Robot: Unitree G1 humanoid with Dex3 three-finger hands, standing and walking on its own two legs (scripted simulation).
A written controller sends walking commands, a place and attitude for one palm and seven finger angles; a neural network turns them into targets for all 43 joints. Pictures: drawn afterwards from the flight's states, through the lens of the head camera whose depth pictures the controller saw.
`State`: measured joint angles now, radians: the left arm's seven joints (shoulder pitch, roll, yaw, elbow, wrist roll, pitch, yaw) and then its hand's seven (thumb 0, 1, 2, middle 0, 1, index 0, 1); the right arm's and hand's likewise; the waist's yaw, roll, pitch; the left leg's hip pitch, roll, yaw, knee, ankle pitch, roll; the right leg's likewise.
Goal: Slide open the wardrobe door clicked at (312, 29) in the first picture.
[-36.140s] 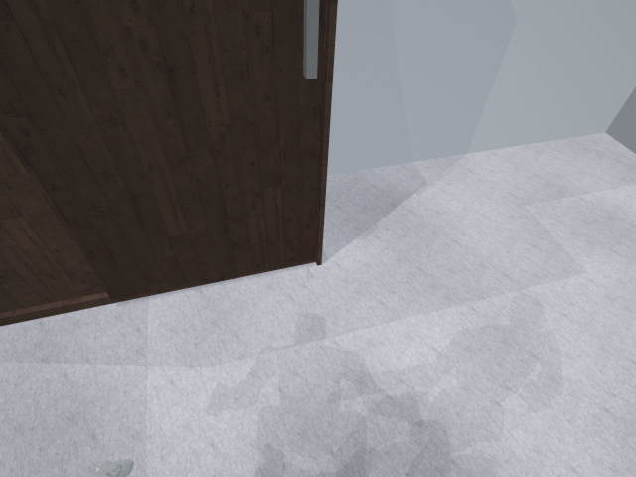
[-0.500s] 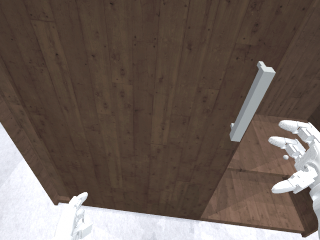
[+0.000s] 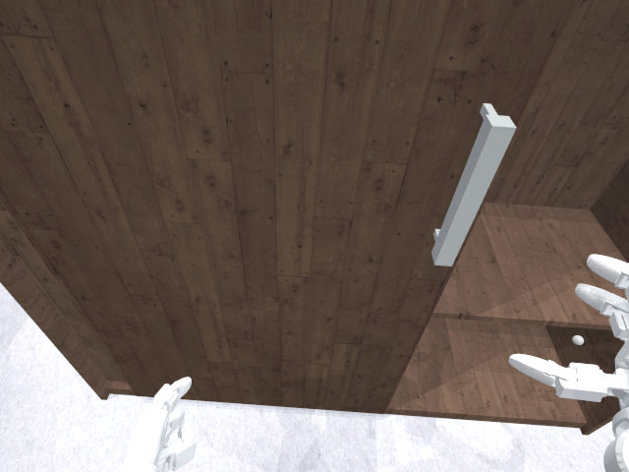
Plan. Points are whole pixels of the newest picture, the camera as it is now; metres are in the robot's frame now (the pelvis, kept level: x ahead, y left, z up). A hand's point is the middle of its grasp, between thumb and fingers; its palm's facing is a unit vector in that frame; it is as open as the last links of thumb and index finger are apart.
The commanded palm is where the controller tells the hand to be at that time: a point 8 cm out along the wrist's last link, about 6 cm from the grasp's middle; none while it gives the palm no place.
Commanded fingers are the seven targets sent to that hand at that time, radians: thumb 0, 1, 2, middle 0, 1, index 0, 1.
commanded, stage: draw the hand back to the body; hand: right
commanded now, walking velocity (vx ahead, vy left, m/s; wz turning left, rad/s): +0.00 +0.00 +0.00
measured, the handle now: (462, 191) +0.43 -0.20 +0.16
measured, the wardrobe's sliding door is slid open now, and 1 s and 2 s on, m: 0.64 0.64 0.64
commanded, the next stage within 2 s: step back with the hand held close in 0.82 s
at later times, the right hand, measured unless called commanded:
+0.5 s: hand (574, 339) +0.21 -0.25 +0.15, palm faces +0.45 +0.82 -0.35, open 8.3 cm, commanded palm +0.17 -0.29 +0.17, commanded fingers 0.00 -0.90 -0.90 0.20 0.30 0.20 0.30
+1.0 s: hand (568, 339) +0.21 -0.24 +0.16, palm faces +0.45 +0.81 -0.37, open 7.4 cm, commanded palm +0.16 -0.28 +0.17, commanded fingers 0.00 -0.90 -0.90 0.20 0.30 0.20 0.30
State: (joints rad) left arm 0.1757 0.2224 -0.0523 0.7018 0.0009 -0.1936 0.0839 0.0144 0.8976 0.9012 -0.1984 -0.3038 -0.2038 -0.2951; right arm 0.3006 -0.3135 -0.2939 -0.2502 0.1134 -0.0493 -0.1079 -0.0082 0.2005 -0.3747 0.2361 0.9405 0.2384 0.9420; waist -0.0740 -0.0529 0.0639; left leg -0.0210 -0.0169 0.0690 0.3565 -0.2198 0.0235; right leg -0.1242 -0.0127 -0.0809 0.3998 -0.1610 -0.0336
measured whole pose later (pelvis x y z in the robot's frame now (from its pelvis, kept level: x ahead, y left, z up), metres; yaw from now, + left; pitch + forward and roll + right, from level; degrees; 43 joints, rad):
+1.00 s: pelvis +0.02 +0.02 +0.00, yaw +0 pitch -6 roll +1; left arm 0.18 0.24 -0.02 0.69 0.00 -0.13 0.08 0.02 0.90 0.90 -0.20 -0.30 -0.20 -0.29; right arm 0.45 -0.35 -0.34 -0.36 0.09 -0.12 -0.11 0.02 -0.89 -0.90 0.21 0.30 0.21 0.30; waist -0.06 -0.07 0.05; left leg 0.01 -0.05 0.07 0.33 -0.23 0.05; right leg -0.11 -0.05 -0.07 0.41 -0.18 0.00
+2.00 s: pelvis -0.14 -0.04 -0.03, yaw -4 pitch -3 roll +1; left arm 0.16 0.21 0.01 0.63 0.01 -0.09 0.07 0.01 0.90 0.90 -0.20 -0.30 -0.20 -0.30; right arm 0.51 -0.42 -0.43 -0.57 0.03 -0.24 -0.16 0.02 -0.89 -0.90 0.21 0.30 0.21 0.30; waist -0.05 0.03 0.05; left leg -0.41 -0.01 -0.07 0.58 -0.10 0.00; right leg -0.54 0.03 -0.07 0.91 -0.43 0.01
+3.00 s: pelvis -0.25 -0.06 -0.01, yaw +3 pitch -1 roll -1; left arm 0.23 0.20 -0.02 0.69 0.00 -0.13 0.08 0.02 0.90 0.90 -0.20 -0.30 -0.20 -0.30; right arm 0.50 -0.40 -0.42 -0.44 0.05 -0.20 -0.17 0.01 -0.88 -0.90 0.21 0.30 0.21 0.30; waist -0.01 0.02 0.00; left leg -0.21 -0.02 0.06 0.51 -0.28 0.07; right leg -0.35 -0.03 -0.07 0.72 -0.33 0.00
